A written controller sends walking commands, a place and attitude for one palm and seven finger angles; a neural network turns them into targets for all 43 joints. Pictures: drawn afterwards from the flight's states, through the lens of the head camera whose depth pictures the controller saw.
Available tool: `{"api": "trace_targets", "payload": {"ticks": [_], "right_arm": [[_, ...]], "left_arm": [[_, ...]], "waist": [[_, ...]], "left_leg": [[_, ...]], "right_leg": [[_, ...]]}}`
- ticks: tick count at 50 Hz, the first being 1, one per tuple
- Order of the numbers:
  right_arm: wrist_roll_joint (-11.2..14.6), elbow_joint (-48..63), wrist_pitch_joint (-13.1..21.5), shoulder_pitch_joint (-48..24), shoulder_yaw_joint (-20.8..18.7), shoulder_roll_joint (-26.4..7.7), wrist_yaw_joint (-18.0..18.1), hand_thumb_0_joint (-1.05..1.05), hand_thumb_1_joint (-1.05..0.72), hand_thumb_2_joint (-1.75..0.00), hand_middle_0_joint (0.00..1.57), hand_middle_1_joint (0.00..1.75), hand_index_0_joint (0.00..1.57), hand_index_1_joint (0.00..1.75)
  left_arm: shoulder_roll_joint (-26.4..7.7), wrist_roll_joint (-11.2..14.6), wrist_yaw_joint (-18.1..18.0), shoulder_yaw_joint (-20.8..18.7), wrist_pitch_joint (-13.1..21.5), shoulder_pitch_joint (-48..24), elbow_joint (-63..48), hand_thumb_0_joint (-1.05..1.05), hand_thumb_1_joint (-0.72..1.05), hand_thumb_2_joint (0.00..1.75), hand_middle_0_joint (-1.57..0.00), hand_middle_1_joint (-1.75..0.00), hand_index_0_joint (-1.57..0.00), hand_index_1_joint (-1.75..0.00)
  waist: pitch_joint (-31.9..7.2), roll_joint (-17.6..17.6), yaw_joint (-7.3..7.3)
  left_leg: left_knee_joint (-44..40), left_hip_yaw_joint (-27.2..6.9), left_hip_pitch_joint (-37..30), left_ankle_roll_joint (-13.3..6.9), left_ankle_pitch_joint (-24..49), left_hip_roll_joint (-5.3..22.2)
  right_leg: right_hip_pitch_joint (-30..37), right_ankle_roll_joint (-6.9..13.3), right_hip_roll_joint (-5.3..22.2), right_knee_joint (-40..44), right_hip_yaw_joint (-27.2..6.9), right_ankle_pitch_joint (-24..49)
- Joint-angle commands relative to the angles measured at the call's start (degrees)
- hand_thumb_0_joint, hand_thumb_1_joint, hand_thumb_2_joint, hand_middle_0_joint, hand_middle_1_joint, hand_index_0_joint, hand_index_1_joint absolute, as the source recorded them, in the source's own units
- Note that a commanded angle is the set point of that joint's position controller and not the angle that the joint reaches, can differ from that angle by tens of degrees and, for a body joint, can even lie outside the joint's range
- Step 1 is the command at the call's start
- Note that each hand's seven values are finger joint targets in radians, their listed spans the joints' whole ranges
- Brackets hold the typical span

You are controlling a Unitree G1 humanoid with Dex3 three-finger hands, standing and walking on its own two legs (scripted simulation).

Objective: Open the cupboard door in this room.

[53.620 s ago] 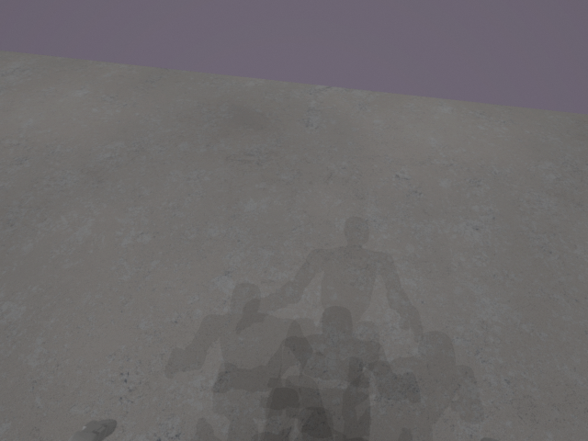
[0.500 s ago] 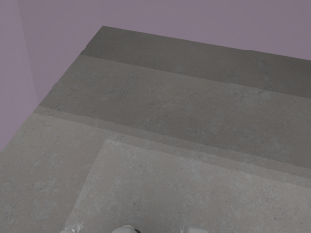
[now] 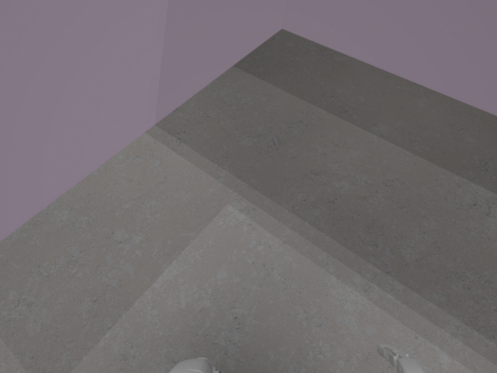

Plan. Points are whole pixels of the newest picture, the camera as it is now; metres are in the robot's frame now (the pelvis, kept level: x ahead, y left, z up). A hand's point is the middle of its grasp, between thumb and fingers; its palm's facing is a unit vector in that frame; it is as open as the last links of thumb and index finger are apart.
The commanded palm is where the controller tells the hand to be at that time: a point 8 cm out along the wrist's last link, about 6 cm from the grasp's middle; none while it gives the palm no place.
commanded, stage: turn to face it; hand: left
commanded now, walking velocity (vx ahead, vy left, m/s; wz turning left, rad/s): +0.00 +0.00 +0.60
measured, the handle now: out of the picture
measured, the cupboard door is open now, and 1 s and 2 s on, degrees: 41 41 41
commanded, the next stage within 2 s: none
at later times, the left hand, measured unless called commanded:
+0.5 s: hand out of the picture +0.07 +0.16 -0.14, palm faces +0.28 -0.92 -0.29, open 7.4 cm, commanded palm none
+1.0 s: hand out of the picture +0.01 +0.19 -0.15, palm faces +0.57 -0.78 -0.27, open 7.4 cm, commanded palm none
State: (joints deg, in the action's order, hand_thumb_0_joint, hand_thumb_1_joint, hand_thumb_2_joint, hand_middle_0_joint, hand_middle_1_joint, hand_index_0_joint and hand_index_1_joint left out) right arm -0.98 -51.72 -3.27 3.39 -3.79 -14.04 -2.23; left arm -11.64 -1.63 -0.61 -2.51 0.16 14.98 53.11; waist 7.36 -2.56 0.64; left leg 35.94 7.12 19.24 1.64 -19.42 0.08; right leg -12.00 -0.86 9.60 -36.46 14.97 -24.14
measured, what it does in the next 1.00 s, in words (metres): steps on the spot, turning left: left foot, then right foot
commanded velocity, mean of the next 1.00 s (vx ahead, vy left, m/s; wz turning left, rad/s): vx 0.00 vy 0.00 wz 0.60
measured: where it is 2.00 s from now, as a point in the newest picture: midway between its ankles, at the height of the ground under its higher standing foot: outside the picture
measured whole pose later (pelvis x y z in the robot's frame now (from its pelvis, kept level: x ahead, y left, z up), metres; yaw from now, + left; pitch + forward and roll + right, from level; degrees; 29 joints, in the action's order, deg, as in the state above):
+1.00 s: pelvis +0.05 -0.04 +0.01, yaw +35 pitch +2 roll +0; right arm -1.8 -52.1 -2.0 8.9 -3.3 -12.7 -0.7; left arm -14.0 -1.3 -0.2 -4.0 -2.8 8.6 51.1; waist 5.2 0.1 -0.3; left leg 29.3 -1.0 18.2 -1.2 -13.4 -1.2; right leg -26.7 -4.8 4.5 -54.3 0.6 -24.4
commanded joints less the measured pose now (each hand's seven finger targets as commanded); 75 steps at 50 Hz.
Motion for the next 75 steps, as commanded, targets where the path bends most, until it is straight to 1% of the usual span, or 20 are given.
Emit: {"api": "trace_targets", "payload": {"ticks": [1, 7, 15, 16, 17, 18, 21, 34, 35, 36, 37, 42, 53, 54, 55, 56, 61, 72, 73, 75], "right_arm": [[-0.3, 1.6, 1.7, 14.3, -4.2, -16.3, 1.4, 0.00, -0.90, -0.90, 0.20, 0.30, 0.20, 0.30], [-0.5, 3.8, 2.3, 4.2, -2.5, -10.6, 2.8, 0.00, -0.90, -0.90, 0.20, 0.30, 0.20, 0.30], [-0.4, 4.9, 1.4, 1.5, -3.3, -10.4, 2.3, 0.00, -0.90, -0.90, 0.20, 0.30, 0.20, 0.30], [0.1, 5.3, 1.4, 1.6, -3.0, -8.0, 2.1, 0.00, -0.90, -0.90, 0.20, 0.30, 0.20, 0.30], [0.4, 6.4, 1.5, 3.0, -2.4, -3.6, 1.8, 0.00, -0.90, -0.90, 0.20, 0.30, 0.20, 0.30], [0.0, 6.6, 1.5, 2.4, -2.6, -5.2, 1.6, 0.00, -0.90, -0.90, 0.20, 0.30, 0.20, 0.30], [-0.2, 3.7, 0.4, 3.2, -2.4, -4.2, 1.1, 0.00, -0.90, -0.90, 0.20, 0.30, 0.20, 0.30], [0.2, 3.0, 1.2, 4.4, -1.0, -3.1, 0.5, 0.00, -0.90, -0.90, 0.20, 0.30, 0.20, 0.30], [-0.2, 2.0, 1.7, 8.7, -2.0, -6.5, 0.6, 0.00, -0.90, -0.90, 0.20, 0.30, 0.20, 0.30], [-0.7, 1.7, 2.1, 13.0, -3.9, -13.6, 1.1, 0.00, -0.90, -0.90, 0.20, 0.30, 0.20, 0.30], [-0.3, 0.5, 1.4, 16.3, -4.1, -15.7, 1.5, 0.00, -0.90, -0.90, 0.20, 0.30, 0.20, 0.30], [-0.6, 3.3, 2.3, 6.1, -2.4, -10.1, 3.0, 0.00, -0.90, -0.90, 0.20, 0.30, 0.20, 0.30], [-0.3, 4.0, 1.4, 3.6, -3.2, -9.7, 2.5, 0.00, -0.90, -0.90, 0.20, 0.30, 0.20, 0.30], [0.2, 4.5, 1.5, 3.5, -3.0, -7.6, 2.2, 0.00, -0.90, -0.90, 0.20, 0.30, 0.20, 0.30], [0.5, 5.6, 1.6, 4.4, -2.5, -3.4, 1.9, 0.00, -0.90, -0.90, 0.20, 0.30, 0.20, 0.30], [0.0, 6.0, 1.4, 3.6, -2.6, -5.1, 1.6, 0.00, -0.90, -0.90, 0.20, 0.30, 0.20, 0.30], [0.0, 2.2, 0.2, 3.9, -1.8, -2.8, 0.8, 0.00, -0.90, -0.90, 0.20, 0.30, 0.20, 0.30], [0.1, 2.7, 1.2, 2.6, -0.8, -2.9, 0.6, 0.00, -0.90, -0.90, 0.20, 0.30, 0.20, 0.30], [-0.1, 1.9, 1.6, 6.7, -1.5, -4.9, 0.7, 0.00, -0.90, -0.90, 0.20, 0.30, 0.20, 0.30], [-0.4, 1.0, 1.8, 14.6, -4.2, -15.8, 1.4, 0.00, -0.90, -0.90, 0.20, 0.30, 0.20, 0.30]], "left_arm": [[-6.6, 1.1, -0.3, -2.1, 0.2, -3.8, -8.6, 0.00, 0.90, 0.90, -0.20, -0.30, -0.20, -0.30], [-6.3, 0.4, 0.1, -2.9, -1.8, -4.3, -5.4, 0.00, 0.90, 0.90, -0.20, -0.30, -0.20, -0.30], [-6.3, 0.7, 0.0, -2.9, -0.6, 0.8, -5.6, 0.00, 0.90, 0.90, -0.20, -0.30, -0.20, -0.30], [-9.3, 0.3, -0.5, -3.6, 0.1, 3.2, -5.4, 0.00, 0.90, 0.90, -0.20, -0.30, -0.20, -0.30], [-14.8, -0.5, -1.1, -4.6, 0.7, 4.2, -5.4, 0.00, 0.90, 0.90, -0.20, -0.30, -0.20, -0.30], [-15.9, 0.0, -1.1, -4.1, 0.5, 3.3, -6.1, 0.00, 0.90, 0.90, -0.20, -0.30, -0.20, -0.30], [-8.9, 0.4, -1.6, -2.5, 0.6, -4.1, -7.2, 0.00, 0.90, 0.90, -0.20, -0.30, -0.20, -0.30], [-11.9, 0.3, -1.0, -4.1, 0.5, -0.1, -4.3, 0.00, 0.90, 0.90, -0.20, -0.30, -0.20, -0.30], [-10.9, 0.9, -0.7, -4.0, 0.4, -0.9, -5.1, 0.00, 0.90, 0.90, -0.20, -0.30, -0.20, -0.30], [-6.7, 1.3, -0.1, -3.0, 0.0, -2.0, -7.6, 0.00, 0.90, 0.90, -0.20, -0.30, -0.20, -0.30], [-6.5, 0.6, -0.6, -2.3, -0.8, -6.1, -9.8, 0.00, 0.90, 0.90, -0.20, -0.30, -0.20, -0.30], [-6.6, 0.4, 0.0, -2.9, -1.9, -6.0, -5.7, 0.00, 0.90, 0.90, -0.20, -0.30, -0.20, -0.30], [-6.1, 0.9, -0.4, -2.8, -0.6, -0.4, -6.0, 0.00, 0.90, 0.90, -0.20, -0.30, -0.20, -0.30], [-9.3, 0.5, -0.8, -3.4, 0.1, 2.0, -5.7, 0.00, 0.90, 0.90, -0.20, -0.30, -0.20, -0.30], [-14.4, -0.4, -1.3, -4.5, 0.6, 3.3, -5.6, 0.00, 0.90, 0.90, -0.20, -0.30, -0.20, -0.30], [-15.5, 0.0, -1.3, -3.9, 0.3, 2.2, -6.2, 0.00, 0.90, 0.90, -0.20, -0.30, -0.20, -0.30], [-7.7, 0.5, -1.7, -2.2, 1.1, -3.0, -6.8, 0.00, 0.90, 0.90, -0.20, -0.30, -0.20, -0.30], [-12.2, 0.3, -1.1, -4.1, 0.6, 1.4, -4.1, 0.00, 0.90, 0.90, -0.20, -0.30, -0.20, -0.30], [-12.2, 0.8, -0.8, -4.1, 0.6, 0.2, -4.5, 0.00, 0.90, 0.90, -0.20, -0.30, -0.20, -0.30], [-6.0, 1.2, -0.3, -2.2, 0.0, -3.9, -9.0, 0.00, 0.90, 0.90, -0.20, -0.30, -0.20, -0.30]], "waist": [[-18.1, 20.4, -7.67], [-9.2, 11.2, -1.49], [-10.3, 11.2, 1.64], [-10.7, 3.1, 2.97], [-11.5, -15.7, 3.35], [-11.2, -14.5, 3.43], [-8.2, -9.7, -1.05], [-11.7, -7.8, -1.22], [-14.6, -0.5, -4.00], [-16.7, 19.2, -6.30], [-16.0, 17.2, -7.57], [-8.8, 9.5, -1.94], [-11.4, 11.1, 0.93], [-12.2, 3.7, 2.29], [-12.0, -14.5, 2.78], [-10.3, -12.7, 2.59], [-9.0, -8.7, -1.26], [-11.1, -7.9, -0.89], [-13.5, -5.1, -3.59], [-17.3, 20.8, -7.69]], "left_leg": [[-12.1, -30.4, -26.4, -16.9, 51.7, 25.8], [-15.7, -19.0, -7.6, -10.8, 21.7, 13.5], [-9.2, -21.7, 3.1, -7.9, 13.8, 9.1], [-2.3, -18.8, 9.4, -4.8, 6.6, 4.6], [13.4, -8.5, 18.4, 0.2, -10.8, -4.5], [27.2, -9.9, 16.6, -0.1, -17.2, -2.7], [38.0, -9.7, 16.3, 1.4, -6.9, 1.5], [-5.8, 0.3, -4.9, -0.5, 2.6, -0.3], [-11.1, -4.2, -15.8, -2.6, 14.2, 3.9], [-12.3, -28.0, -25.7, -11.8, 37.6, 21.0], [-13.5, -30.0, -22.1, -16.9, 40.5, 26.3], [-16.9, -20.8, -7.9, -11.1, 20.8, 14.5], [-9.5, -23.6, 0.8, -8.1, 16.8, 8.7], [-3.5, -20.7, 7.0, -5.0, 10.3, 4.6], [11.1, -10.0, 17.3, 0.0, -9.0, -4.6], [25.3, -10.4, 16.3, 0.0, -16.5, -3.4], [32.0, -7.8, 16.1, 2.2, -4.9, 1.0], [-3.5, 1.2, -2.8, -0.7, 1.2, -1.8], [-9.7, -0.1, -11.8, -1.9, 10.2, -0.5], [-12.2, -31.5, -26.3, -16.6, 50.7, 24.6]], "right_leg": [[-22.4, -4.3, -2.4, -30.5, -6.7, -14.9], [-18.9, -4.2, -3.6, -26.6, -14.2, -0.7], [1.8, -3.1, -8.8, 4.2, -10.9, 8.1], [9.1, -1.9, -3.5, 13.8, -16.1, 8.9], [13.5, 4.6, 13.7, 20.9, -35.2, 12.0], [6.7, 9.6, 19.8, 21.0, -36.4, 16.4], [3.6, 7.3, 10.7, 16.1, -21.4, 29.6], [6.5, 3.0, 10.7, 2.1, -5.8, 41.9], [-1.7, 0.5, 9.2, -7.1, -3.6, 33.6], [-19.7, -4.3, -0.2, -21.7, -2.3, -5.1], [-22.8, -3.7, -1.9, -28.8, -9.6, -15.8], [-20.5, -4.0, -2.8, -30.1, -14.9, -0.3], [2.1, -2.7, -8.8, 6.7, -11.7, 8.3], [10.0, -1.4, -3.5, 15.7, -17.0, 10.1], [15.1, 4.8, 13.3, 21.2, -34.1, 14.0], [6.8, 9.8, 19.9, 21.2, -35.5, 18.1], [9.3, 6.1, 8.3, 13.9, -15.0, 43.5], [9.1, 3.7, 10.5, 2.4, -6.0, 49.5], [4.0, 1.6, 9.8, -5.5, -4.1, 45.7], [-21.8, -4.0, -2.4, -29.9, -5.9, -15.3]]}}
